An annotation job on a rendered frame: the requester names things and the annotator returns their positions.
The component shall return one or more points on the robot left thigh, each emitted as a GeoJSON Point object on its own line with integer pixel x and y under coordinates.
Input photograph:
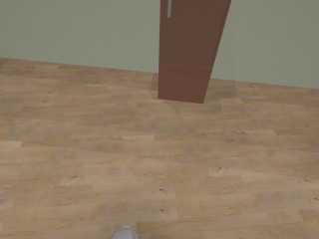
{"type": "Point", "coordinates": [125, 233]}

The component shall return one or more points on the cupboard door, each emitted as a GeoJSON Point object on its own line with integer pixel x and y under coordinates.
{"type": "Point", "coordinates": [190, 34]}

